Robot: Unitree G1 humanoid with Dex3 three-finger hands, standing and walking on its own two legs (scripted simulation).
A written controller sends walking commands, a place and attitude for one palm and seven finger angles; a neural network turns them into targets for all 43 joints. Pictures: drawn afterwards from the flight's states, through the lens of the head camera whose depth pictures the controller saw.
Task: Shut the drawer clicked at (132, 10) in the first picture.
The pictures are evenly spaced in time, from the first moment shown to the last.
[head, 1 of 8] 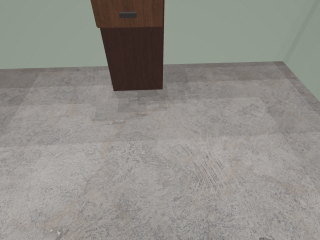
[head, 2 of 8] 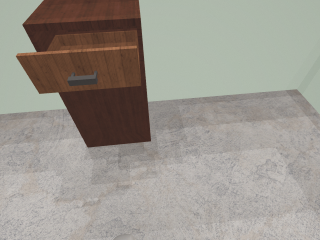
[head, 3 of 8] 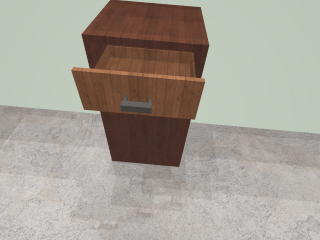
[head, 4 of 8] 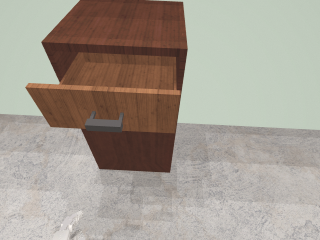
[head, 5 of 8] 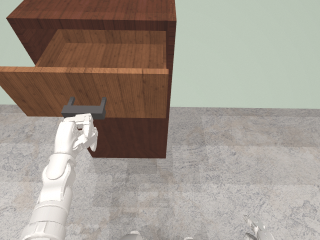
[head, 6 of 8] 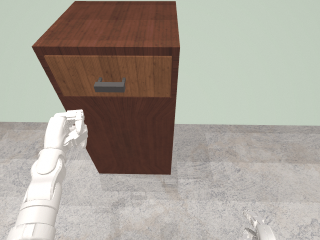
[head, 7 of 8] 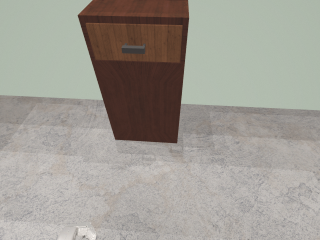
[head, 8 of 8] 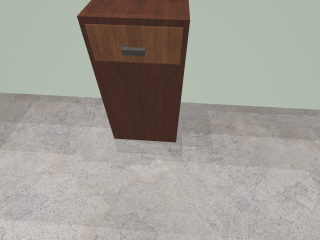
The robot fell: no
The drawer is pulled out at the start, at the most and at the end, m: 0.19 0.19 0.00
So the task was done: yes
